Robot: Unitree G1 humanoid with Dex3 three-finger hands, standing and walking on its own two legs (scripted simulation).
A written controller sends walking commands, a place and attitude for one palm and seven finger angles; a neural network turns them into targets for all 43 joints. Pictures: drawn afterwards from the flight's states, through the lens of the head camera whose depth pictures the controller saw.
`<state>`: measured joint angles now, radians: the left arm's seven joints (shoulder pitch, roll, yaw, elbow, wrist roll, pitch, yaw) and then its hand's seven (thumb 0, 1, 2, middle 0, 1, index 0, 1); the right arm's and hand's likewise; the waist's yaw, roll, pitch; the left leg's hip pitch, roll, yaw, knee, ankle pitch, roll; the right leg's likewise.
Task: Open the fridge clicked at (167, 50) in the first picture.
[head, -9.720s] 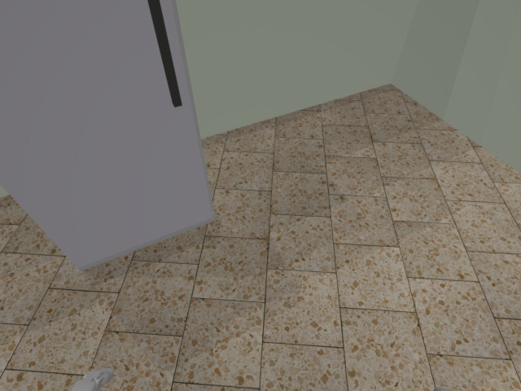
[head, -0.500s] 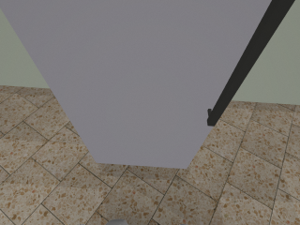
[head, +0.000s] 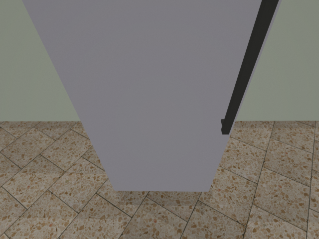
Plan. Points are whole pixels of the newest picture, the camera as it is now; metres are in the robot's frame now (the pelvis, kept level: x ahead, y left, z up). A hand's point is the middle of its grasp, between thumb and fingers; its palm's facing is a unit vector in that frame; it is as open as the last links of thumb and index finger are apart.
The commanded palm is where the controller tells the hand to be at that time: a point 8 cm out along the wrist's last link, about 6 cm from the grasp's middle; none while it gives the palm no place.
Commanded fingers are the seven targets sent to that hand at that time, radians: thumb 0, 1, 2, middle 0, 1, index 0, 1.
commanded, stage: come to a stop and stand still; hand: right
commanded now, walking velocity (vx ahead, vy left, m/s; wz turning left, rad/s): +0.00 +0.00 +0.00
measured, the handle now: (243, 66) +0.50 -0.21 +0.20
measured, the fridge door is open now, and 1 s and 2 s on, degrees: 0 0 0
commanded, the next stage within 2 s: look again from close up in 1.10 s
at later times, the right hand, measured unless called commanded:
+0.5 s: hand out of the picture -0.04 -0.16 -0.18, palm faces +0.03 +0.99 -0.13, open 7.4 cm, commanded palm none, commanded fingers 0.00 -0.90 -0.90 0.20 0.30 0.20 0.30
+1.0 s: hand out of the picture +0.04 -0.21 -0.17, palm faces +0.01 +0.98 -0.22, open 7.3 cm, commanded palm none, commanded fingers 0.00 -0.90 -0.90 0.20 0.30 0.20 0.30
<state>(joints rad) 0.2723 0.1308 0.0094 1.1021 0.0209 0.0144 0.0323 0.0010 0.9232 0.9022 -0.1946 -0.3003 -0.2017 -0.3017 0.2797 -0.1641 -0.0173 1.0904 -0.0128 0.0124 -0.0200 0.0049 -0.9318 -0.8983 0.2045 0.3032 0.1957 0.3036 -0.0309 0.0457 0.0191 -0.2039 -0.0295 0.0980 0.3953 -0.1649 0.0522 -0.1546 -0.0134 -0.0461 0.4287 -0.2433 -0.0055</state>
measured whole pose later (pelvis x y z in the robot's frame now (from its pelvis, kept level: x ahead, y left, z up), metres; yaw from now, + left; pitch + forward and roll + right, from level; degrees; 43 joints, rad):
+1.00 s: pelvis +0.02 -0.04 +0.00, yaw +1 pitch -1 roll -1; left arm 0.32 0.16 -0.02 1.08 0.02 -0.03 0.03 0.00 0.91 0.90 -0.20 -0.30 -0.20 -0.30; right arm 0.28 -0.14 0.00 1.09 -0.01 -0.01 -0.04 0.00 -0.93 -0.90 0.20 0.30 0.19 0.30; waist 0.00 -0.03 0.02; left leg -0.23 0.03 0.04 0.47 -0.23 0.00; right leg -0.12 0.05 -0.09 0.40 -0.27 -0.06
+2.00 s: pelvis +0.03 +0.00 +0.00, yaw +1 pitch -2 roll -1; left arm 0.30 0.13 -0.02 1.14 0.01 -0.02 0.04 0.00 0.91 0.90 -0.20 -0.30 -0.20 -0.30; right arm 0.29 -0.14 0.01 1.12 -0.01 -0.02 -0.03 0.01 -0.92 -0.90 0.20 0.30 0.19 0.30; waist -0.01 0.00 0.04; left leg -0.18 -0.02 0.07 0.42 -0.21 0.05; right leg -0.10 0.00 -0.06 0.38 -0.26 -0.01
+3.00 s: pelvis -0.01 -0.01 -0.06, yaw -3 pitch +8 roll +2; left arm 0.16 0.24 -0.01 0.46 -0.01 -0.21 0.03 0.01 0.90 0.90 -0.19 -0.30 -0.20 -0.30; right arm 0.52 -0.21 -0.13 -0.11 0.22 -0.48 0.14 0.01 -0.40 -0.68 0.24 0.63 0.23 0.63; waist -0.07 0.00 -0.07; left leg -0.66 0.01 0.15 0.93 -0.41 0.05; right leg -0.64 0.00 0.01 1.00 -0.50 -0.03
